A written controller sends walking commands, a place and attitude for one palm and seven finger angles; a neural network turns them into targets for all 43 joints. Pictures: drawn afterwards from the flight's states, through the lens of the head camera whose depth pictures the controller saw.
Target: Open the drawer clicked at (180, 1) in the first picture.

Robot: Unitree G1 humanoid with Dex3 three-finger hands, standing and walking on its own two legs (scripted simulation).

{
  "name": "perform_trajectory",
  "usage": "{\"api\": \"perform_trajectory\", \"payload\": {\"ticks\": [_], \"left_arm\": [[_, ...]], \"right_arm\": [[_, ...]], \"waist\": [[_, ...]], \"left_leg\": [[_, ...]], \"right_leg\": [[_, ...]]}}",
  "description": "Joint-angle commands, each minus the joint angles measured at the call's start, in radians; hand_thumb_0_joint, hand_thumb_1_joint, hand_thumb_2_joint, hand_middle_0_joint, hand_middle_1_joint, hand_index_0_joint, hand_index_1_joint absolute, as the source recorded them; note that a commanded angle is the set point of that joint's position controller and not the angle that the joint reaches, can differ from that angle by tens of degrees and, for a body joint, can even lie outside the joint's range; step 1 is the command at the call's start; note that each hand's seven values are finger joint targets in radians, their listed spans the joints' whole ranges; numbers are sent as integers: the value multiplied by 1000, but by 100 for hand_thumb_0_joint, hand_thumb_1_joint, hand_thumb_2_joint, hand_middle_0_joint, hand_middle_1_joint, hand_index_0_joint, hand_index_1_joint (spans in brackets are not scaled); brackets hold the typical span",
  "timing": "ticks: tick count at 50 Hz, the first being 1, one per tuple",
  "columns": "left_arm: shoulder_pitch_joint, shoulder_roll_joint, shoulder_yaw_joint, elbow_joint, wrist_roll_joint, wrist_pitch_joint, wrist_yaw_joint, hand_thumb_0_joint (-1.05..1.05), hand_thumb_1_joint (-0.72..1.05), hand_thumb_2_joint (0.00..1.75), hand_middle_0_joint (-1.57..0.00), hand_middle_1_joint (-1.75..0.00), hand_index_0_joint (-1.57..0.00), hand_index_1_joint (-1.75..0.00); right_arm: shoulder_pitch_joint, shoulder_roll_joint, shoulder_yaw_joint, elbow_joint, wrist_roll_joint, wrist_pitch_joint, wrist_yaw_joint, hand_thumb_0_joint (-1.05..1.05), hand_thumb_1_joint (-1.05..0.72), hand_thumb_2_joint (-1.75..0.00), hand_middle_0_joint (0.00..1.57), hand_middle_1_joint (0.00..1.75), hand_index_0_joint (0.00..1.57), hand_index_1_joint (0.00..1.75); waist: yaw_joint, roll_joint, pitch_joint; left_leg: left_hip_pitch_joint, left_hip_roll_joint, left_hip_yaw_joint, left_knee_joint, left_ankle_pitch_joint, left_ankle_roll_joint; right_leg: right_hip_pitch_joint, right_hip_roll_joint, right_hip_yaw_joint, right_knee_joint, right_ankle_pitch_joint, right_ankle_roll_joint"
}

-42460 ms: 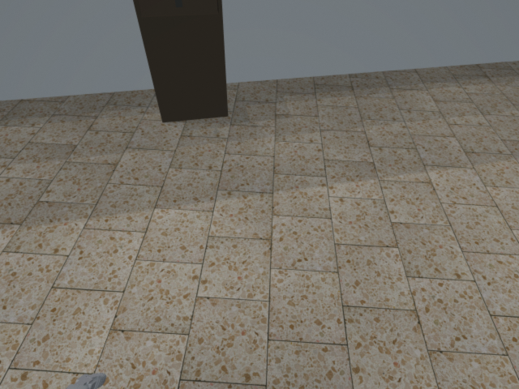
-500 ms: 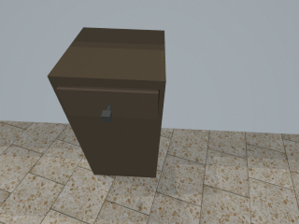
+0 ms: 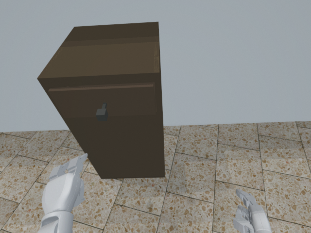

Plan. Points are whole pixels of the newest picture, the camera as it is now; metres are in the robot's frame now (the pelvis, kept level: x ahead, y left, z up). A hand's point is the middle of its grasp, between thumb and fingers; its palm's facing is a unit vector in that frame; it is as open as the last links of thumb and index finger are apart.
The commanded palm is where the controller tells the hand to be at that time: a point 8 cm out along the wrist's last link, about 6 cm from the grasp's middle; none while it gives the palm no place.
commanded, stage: raise the hand with hooked fingers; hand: left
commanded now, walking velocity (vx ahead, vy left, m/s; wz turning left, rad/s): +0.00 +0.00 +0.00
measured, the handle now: (103, 111) +0.54 +0.24 -0.02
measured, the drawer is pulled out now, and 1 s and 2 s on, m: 0.02 0.02 0.02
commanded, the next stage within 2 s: move the hooked fingers above the handle in 1.58 s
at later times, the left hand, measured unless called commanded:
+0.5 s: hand (74, 181) +0.25 +0.23 +0.01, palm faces +0.00 -0.09 -1.00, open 10.9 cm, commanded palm +0.22 +0.23 +0.07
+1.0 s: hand (69, 147) +0.32 +0.25 +0.07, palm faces +0.07 -0.10 -0.99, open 13.5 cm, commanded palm +0.29 +0.26 +0.13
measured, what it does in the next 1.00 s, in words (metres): stands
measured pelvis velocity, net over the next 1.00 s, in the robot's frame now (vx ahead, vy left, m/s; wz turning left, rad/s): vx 0.03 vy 0.02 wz -0.01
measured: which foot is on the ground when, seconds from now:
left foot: down 0.00-1.00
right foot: down 0.00-1.00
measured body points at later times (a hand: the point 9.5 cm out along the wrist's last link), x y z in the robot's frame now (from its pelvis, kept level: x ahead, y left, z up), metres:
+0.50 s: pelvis +0.02 -0.03 -0.01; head +0.06 -0.07 +0.44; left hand +0.24 +0.23 +0.07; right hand +0.23 -0.22 -0.13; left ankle +0.03 +0.10 -0.71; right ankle +0.00 -0.09 -0.71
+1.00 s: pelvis +0.03 +0.02 +0.01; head +0.04 -0.01 +0.46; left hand +0.31 +0.25 +0.12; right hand +0.24 -0.20 -0.09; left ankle +0.03 +0.11 -0.71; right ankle +0.00 -0.09 -0.71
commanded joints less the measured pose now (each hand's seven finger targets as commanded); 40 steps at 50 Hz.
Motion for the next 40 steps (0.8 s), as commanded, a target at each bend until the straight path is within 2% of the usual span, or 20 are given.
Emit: {"api": "perform_trajectory", "payload": {"ticks": [1,2,5,6,7,8,10,12,15,19,20,23,25,27,30,31,32,36,38,40], "left_arm": [[296,135,64,-102,209,-32,42,0,50,73,-23,-55,-23,-55],[233,178,97,-156,238,-43,60,0,48,72,-23,-57,-23,-57],[-16,264,159,-302,304,-74,134,0,41,69,-24,-62,-24,-62],[-116,287,171,-364,307,-100,154,0,39,68,-24,-63,-24,-63],[-249,332,192,-437,305,-133,174,0,36,67,-24,-64,-24,-64],[-271,304,165,-442,292,-158,186,0,34,66,-24,-66,-24,-66],[-273,295,149,-443,258,-204,189,0,29,64,-24,-69,-24,-69],[-273,284,131,-428,237,-222,181,0,25,62,-25,-72,-25,-72],[-222,284,139,-290,221,-148,151,0,18,59,-25,-76,-25,-76],[-50,299,152,-185,171,46,45,0,8,55,-26,-82,-26,-82],[-37,308,152,-199,150,74,12,0,6,54,-26,-84,-26,-84],[-5,312,145,-219,121,82,-71,0,-1,51,-27,-88,-27,-88],[-61,308,138,-277,129,39,-99,0,-6,49,-27,-92,-27,-92],[-124,336,172,-358,145,-26,-86,0,-10,47,-27,-94,-27,-94],[-153,351,228,-374,171,-122,-14,0,-17,44,-28,-99,-28,-99],[-151,350,241,-369,180,-137,15,0,-20,43,-28,-100,-28,-100],[-164,361,262,-376,190,-138,45,0,-22,42,-28,-102,-28,-102],[-205,301,220,-305,194,-52,106,0,-31,38,-29,-108,-29,-108],[-251,265,159,-267,177,26,85,0,-36,36,-29,-111,-29,-111],[-300,270,113,-258,161,95,36,0,-41,34,-29,-114,-29,-114]], "right_arm": [[-170,-99,-29,-240,-7,70,42,0,-90,-90,20,30,20,30],[-170,-94,-30,-246,-10,83,42,0,-90,-90,20,30,20,30],[-159,-80,-32,-265,-43,108,28,0,-90,-90,20,30,20,30],[-161,-75,-32,-263,-52,111,22,0,-90,-90,20,30,20,30],[-156,-69,-29,-250,-60,112,11,0,-90,-90,20,30,20,30],[-163,-67,-31,-246,-60,105,2,0,-90,-90,20,30,20,30],[-141,-72,-31,-234,-57,87,-6,0,-90,-90,20,30,20,30],[-147,-77,-28,-222,-63,83,-3,0,-90,-90,20,30,20,30],[-153,-79,-22,-217,-51,98,-1,0,-90,-90,20,30,20,30],[-165,-82,-5,-241,-3,145,-8,0,-90,-90,20,30,20,30],[-170,-85,4,-245,4,151,-11,0,-90,-90,20,30,20,30],[-178,-85,24,-238,9,149,-20,0,-90,-90,20,30,20,30],[-173,-86,20,-222,-3,141,-26,0,-90,-90,20,30,20,30],[-172,-83,11,-221,-18,127,-30,0,-90,-90,20,30,20,30],[-139,-71,-7,-196,-34,103,-30,0,-90,-90,20,30,20,30],[-131,-72,-16,-191,-37,102,-27,0,-90,-90,20,30,20,30],[-123,-75,-25,-191,-39,100,-20,0,-90,-90,20,30,20,30],[-110,-90,-55,-183,-16,119,3,0,-90,-90,20,30,20,30],[-119,-100,-58,-187,3,129,9,0,-90,-90,20,30,20,30],[-133,-107,-54,-190,19,138,3,0,-90,-90,20,30,20,30]], "waist": [[154,-188,-25],[152,-145,-40],[102,10,-160],[80,34,-203],[47,18,-220],[32,56,-227],[5,74,-220],[-16,43,-207],[1,-27,-179],[74,-157,-226],[80,-175,-245],[80,-199,-205],[71,-178,-169],[70,-124,-171],[70,-56,-208],[72,-16,-229],[71,-19,-239],[58,39,-251],[51,-3,-229],[49,-41,-215]], "left_leg": [[-63,-34,-106,-32,98,-25],[-65,-43,-108,-17,91,-23],[3,-54,-110,76,88,-7],[37,-54,-119,118,91,-4],[35,-55,-137,165,68,1],[62,-56,-142,205,54,4],[60,-55,-148,257,31,3],[24,-55,-165,279,33,6],[-63,-52,-151,231,32,6],[-109,-57,-134,102,117,-10],[-101,-58,-130,76,132,-12],[-78,-55,-127,29,144,-12],[-49,-52,-136,1,133,-6],[-11,-52,-138,-3,145,2],[37,-62,-152,10,179,3],[62,-64,-149,14,202,3],[75,-62,-150,23,225,3],[130,-50,-138,16,275,-6],[140,-42,-137,-8,283,-4],[163,-37,-137,-42,296,-2]], "right_leg": [[34,8,85,-130,101,-42],[38,10,111,-128,95,-43],[-49,5,153,-92,93,-37],[-89,-4,177,-85,80,-35],[-130,-7,199,-80,35,-30],[-174,-14,222,-91,2,-32],[-229,-17,239,-91,-29,-34],[-229,-11,241,-85,4,-33],[-126,-13,195,-93,88,-10],[186,-35,210,-117,444,33],[256,-44,203,-111,536,45],[325,-56,183,-104,674,60],[297,-52,160,-127,621,57],[274,-44,148,-145,555,44],[232,-35,138,-134,523,28],[211,-25,122,-123,512,17],[189,-15,107,-113,493,8],[131,10,34,-97,435,-7],[144,13,13,-114,418,-3],[178,14,11,-142,421,3]]}}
